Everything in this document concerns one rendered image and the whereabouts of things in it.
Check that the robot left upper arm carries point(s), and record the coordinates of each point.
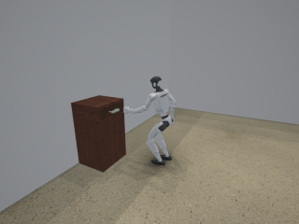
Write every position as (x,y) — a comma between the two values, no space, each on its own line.
(151,98)

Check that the robot left hand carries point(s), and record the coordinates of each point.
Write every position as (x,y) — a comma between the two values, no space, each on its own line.
(126,109)

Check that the drawer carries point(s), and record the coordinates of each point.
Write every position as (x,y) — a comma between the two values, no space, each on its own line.
(104,112)

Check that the robot torso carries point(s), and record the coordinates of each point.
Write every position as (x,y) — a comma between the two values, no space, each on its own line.
(162,106)

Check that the handle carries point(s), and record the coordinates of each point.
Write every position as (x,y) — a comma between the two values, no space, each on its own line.
(114,111)

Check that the robot head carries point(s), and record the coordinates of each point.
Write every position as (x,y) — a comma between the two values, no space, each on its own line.
(156,80)

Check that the left robot forearm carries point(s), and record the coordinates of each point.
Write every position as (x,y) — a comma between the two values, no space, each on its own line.
(138,110)

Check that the right robot forearm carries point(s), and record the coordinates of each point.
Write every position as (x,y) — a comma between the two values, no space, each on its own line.
(172,109)

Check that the robot right upper arm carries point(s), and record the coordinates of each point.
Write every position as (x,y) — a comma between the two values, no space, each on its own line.
(170,97)

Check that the cabinet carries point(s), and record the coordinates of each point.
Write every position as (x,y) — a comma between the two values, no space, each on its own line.
(100,143)

